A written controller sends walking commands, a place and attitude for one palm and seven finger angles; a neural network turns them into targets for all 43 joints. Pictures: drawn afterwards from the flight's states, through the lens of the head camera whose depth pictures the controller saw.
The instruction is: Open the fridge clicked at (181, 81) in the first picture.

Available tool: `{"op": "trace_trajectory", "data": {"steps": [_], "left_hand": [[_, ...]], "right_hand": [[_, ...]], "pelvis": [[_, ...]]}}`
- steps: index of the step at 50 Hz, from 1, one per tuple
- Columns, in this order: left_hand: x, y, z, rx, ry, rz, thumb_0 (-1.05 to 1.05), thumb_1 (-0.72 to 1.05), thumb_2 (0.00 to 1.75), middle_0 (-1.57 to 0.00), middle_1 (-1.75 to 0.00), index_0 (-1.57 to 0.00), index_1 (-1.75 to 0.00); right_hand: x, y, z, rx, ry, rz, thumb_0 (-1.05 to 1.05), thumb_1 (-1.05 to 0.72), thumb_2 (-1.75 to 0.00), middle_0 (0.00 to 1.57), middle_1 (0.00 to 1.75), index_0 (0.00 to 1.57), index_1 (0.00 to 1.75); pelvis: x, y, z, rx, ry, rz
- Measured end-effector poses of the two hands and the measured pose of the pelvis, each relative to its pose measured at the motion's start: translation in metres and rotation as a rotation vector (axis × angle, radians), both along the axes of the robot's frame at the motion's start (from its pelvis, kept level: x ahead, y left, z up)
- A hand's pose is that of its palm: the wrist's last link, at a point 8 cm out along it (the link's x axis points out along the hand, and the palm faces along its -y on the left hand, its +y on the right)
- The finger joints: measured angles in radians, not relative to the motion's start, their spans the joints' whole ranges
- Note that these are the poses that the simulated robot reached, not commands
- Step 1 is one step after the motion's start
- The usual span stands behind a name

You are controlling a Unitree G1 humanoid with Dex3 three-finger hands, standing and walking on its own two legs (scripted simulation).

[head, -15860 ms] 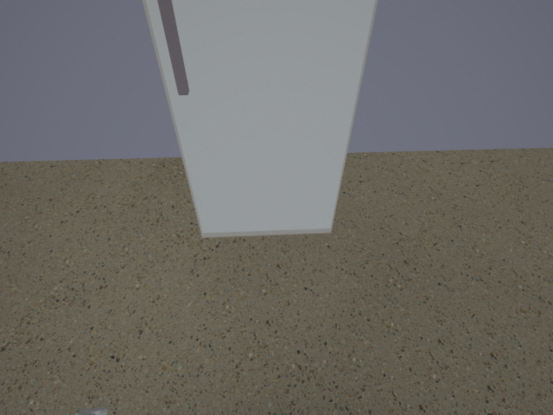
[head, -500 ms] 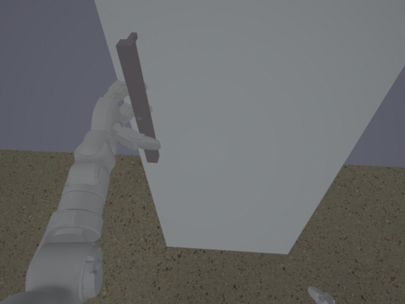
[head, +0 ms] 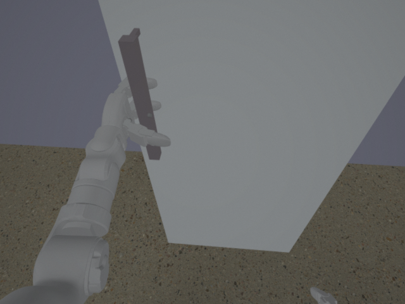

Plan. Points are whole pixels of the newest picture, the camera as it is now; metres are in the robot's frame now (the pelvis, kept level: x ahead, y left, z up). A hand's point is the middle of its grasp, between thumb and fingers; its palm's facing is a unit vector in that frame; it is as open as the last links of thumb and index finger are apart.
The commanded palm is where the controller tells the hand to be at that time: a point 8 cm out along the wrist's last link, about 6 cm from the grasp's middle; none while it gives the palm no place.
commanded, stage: slide the fingers in behind the handle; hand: left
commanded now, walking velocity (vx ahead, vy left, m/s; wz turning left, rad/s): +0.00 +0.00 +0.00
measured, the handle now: (147, 103) +0.49 +0.14 +0.16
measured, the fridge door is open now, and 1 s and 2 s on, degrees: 0 0 2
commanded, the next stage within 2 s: grip the handle and tug to test in 0.34 s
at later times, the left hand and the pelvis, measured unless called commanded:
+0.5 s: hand (148, 115) +0.43 +0.12 +0.17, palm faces -0.05 -1.00 +0.00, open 14.0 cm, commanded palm +0.41 +0.17 +0.17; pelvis +0.00 +0.00 +0.00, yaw -1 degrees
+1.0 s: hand (149, 115) +0.43 +0.12 +0.17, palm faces -0.05 -1.00 +0.01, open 7.5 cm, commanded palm +0.41 +0.17 +0.17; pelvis +0.00 +0.00 +0.00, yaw +0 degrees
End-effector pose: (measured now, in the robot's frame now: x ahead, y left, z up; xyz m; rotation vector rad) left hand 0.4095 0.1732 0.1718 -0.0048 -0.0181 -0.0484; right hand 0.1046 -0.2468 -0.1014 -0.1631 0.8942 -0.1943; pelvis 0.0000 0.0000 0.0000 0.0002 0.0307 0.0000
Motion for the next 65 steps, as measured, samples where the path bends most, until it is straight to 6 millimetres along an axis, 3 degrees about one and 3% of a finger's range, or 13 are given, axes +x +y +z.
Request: {"op": "trace_trajectory", "data": {"steps": [28,37,55,65], "left_hand": [[0.000,0.003,-0.002,-0.004,-0.006,-0.011,-0.01,-0.46,0.32,-0.30,-1.20,-0.30,-1.21],[0.001,0.004,-0.002,-0.005,0.002,-0.002,-0.01,-0.18,0.44,-0.33,-1.24,-0.33,-1.25],[0.008,0.002,-0.004,-0.005,0.002,-0.004,0.01,0.63,0.78,-0.42,-1.36,-0.42,-1.36],[0.008,0.001,-0.003,-0.009,-0.001,-0.012,0.01,0.65,0.78,-0.40,-1.39,-0.41,-1.39]], "right_hand": [[-0.002,0.003,0.001,-0.002,0.008,-0.012,0.01,-0.91,-0.90,0.21,0.30,0.20,0.30],[0.001,0.004,0.003,-0.006,-0.001,-0.008,0.01,-0.91,-0.90,0.21,0.30,0.20,0.30],[-0.010,0.004,-0.002,-0.001,0.032,-0.016,0.01,-0.91,-0.90,0.21,0.30,0.20,0.30],[-0.011,0.000,0.000,-0.002,0.028,-0.040,0.01,-0.91,-0.90,0.21,0.30,0.20,0.30]], "pelvis": [[0.003,0.004,0.000,-0.002,-0.002,-0.006],[0.001,0.004,0.000,-0.004,-0.001,-0.005],[0.002,0.004,0.000,-0.003,0.009,-0.005],[0.005,0.003,0.000,-0.002,0.006,-0.019]]}}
